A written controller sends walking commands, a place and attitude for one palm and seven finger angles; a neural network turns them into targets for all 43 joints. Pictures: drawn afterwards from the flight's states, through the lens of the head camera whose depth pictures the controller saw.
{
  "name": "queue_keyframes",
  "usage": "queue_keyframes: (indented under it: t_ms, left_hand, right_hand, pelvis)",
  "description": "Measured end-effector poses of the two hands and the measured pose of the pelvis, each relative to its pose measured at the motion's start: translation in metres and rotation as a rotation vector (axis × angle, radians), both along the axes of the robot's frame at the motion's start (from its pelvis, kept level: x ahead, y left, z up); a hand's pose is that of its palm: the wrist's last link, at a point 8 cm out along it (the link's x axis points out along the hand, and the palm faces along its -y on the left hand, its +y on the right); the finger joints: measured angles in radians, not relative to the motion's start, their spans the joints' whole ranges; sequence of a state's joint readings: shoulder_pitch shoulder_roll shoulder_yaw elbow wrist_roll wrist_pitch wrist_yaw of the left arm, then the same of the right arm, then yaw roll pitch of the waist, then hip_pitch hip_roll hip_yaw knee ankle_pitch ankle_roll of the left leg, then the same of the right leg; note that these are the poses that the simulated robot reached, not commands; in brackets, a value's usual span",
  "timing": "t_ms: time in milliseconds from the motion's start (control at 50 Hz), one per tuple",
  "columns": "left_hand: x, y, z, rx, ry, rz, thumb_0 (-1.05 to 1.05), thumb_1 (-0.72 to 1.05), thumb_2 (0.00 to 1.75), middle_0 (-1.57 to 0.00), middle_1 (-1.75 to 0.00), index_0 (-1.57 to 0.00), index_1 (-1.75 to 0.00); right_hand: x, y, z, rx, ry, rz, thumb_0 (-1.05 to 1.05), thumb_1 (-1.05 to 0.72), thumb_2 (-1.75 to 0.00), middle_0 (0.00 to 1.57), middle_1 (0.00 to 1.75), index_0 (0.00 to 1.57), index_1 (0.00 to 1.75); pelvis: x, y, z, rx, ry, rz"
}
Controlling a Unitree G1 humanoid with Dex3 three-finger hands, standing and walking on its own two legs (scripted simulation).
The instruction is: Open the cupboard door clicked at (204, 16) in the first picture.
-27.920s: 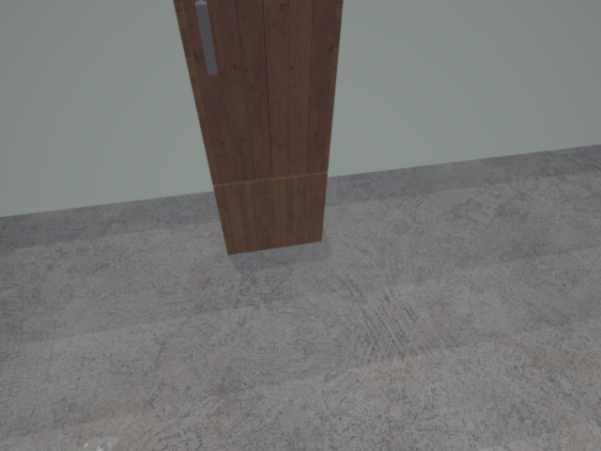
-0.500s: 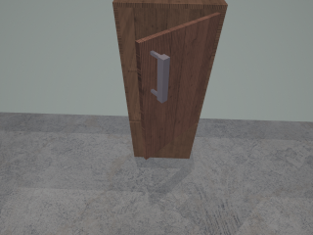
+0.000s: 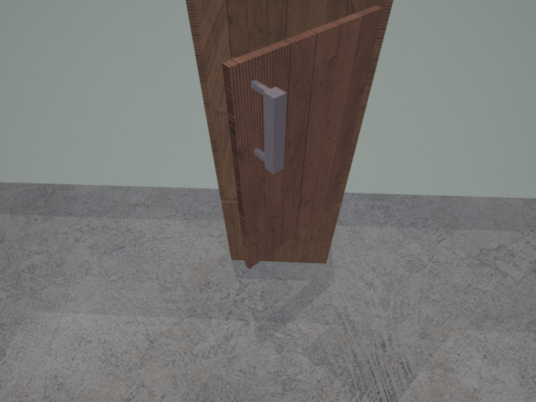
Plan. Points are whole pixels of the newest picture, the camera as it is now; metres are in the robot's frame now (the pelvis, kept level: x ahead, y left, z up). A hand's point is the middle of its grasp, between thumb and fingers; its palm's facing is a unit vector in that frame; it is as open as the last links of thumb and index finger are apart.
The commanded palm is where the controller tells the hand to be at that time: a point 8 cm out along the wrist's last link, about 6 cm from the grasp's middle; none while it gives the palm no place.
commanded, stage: look to check the result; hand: left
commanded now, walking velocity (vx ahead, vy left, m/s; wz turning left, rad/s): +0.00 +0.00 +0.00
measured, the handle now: (266, 128) +0.52 +0.04 +0.14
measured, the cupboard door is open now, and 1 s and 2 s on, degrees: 43 43 43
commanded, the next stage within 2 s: walk to a spot facing it in 0.20 s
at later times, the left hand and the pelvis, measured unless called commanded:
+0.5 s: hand out of the picture -0.02 +0.16 -0.18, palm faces +0.05 -0.98 -0.18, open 7.3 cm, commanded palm none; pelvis +0.00 +0.00 +0.00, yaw -3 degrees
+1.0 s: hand out of the picture +0.10 +0.16 -0.16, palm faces -0.24 -0.92 -0.32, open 7.3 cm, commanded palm none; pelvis -0.04 -0.03 -0.01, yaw -19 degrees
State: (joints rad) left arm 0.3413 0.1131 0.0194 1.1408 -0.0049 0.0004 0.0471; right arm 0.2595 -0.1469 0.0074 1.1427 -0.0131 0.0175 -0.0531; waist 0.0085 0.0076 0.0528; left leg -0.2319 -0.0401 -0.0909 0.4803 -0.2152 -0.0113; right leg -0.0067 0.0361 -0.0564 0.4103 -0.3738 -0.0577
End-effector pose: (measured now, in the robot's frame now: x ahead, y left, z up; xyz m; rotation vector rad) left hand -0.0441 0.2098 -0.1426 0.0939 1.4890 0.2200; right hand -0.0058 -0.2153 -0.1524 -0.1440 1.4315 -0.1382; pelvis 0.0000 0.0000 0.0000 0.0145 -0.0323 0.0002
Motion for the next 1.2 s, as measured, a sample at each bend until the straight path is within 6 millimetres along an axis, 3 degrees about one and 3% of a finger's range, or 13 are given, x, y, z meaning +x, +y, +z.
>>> queue_keyframes:
  t_ms: [340, 560, 660, 760, 860, 920, 1060, 1200]
  left_hand:
    - [0.017, -0.007, -0.004, -0.024, -0.041, -0.018, 0.00, 0.91, 0.90, -0.20, -0.30, -0.20, -0.30]
    - [0.021, 0.010, -0.008, -0.014, 0.003, -0.071, 0.00, 0.91, 0.90, -0.20, -0.30, -0.20, -0.30]
    - [0.042, 0.028, -0.011, 0.003, -0.012, -0.128, 0.00, 0.91, 0.90, -0.20, -0.30, -0.20, -0.30]
    - [0.082, 0.039, 0.000, 0.045, -0.075, -0.224, 0.00, 0.91, 0.90, -0.20, -0.30, -0.20, -0.30]
    - [0.127, 0.025, 0.016, 0.082, -0.197, -0.319, 0.00, 0.91, 0.90, -0.20, -0.30, -0.20, -0.30]
    - [0.144, 0.012, 0.017, 0.109, -0.260, -0.373, 0.00, 0.91, 0.90, -0.20, -0.30, -0.20, -0.30]
    - [0.149, -0.020, 0.023, 0.083, -0.233, -0.443, 0.00, 0.91, 0.90, -0.20, -0.30, -0.20, -0.30]
    - [0.149, -0.039, 0.015, 0.020, -0.190, -0.489, 0.00, 0.91, 0.90, -0.20, -0.30, -0.21, -0.30]
  right_hand:
    - [0.003, -0.004, 0.003, -0.013, -0.013, -0.007, 0.01, -0.92, -0.90, 0.20, 0.30, 0.20, 0.30]
    - [-0.008, -0.005, 0.001, -0.042, -0.023, -0.101, 0.01, -0.91, -0.90, 0.20, 0.30, 0.20, 0.30]
    - [-0.012, -0.006, 0.003, -0.068, -0.057, -0.151, 0.01, -0.91, -0.90, 0.20, 0.30, 0.20, 0.30]
    - [-0.025, -0.012, 0.002, -0.065, -0.097, -0.191, 0.00, -0.91, -0.90, 0.20, 0.30, 0.20, 0.30]
    - [-0.044, -0.029, -0.006, -0.040, -0.105, -0.232, 0.00, -0.90, -0.90, 0.20, 0.30, 0.21, 0.30]
    - [-0.052, -0.046, -0.016, -0.030, -0.108, -0.271, 0.01, -0.90, -0.90, 0.20, 0.30, 0.21, 0.30]
    - [-0.045, -0.079, 0.004, -0.072, -0.163, -0.345, 0.01, -0.91, -0.90, 0.20, 0.30, 0.20, 0.30]
    - [-0.023, -0.089, 0.022, -0.120, -0.243, -0.394, 0.01, -0.91, -0.90, 0.20, 0.30, 0.20, 0.30]
  pelvis:
    - [0.001, -0.002, 0.000, -0.001, -0.005, -0.006]
    - [-0.003, 0.004, -0.005, -0.018, 0.002, -0.086]
    - [-0.007, 0.010, -0.008, -0.011, 0.011, -0.138]
    - [-0.019, 0.008, -0.007, 0.007, 0.027, -0.214]
    - [-0.030, -0.006, -0.007, 0.011, 0.034, -0.266]
    - [-0.036, -0.019, -0.016, 0.020, 0.033, -0.289]
    - [-0.035, -0.031, -0.002, 0.025, 0.034, -0.361]
    - [-0.026, -0.032, 0.003, 0.020, 0.044, -0.440]
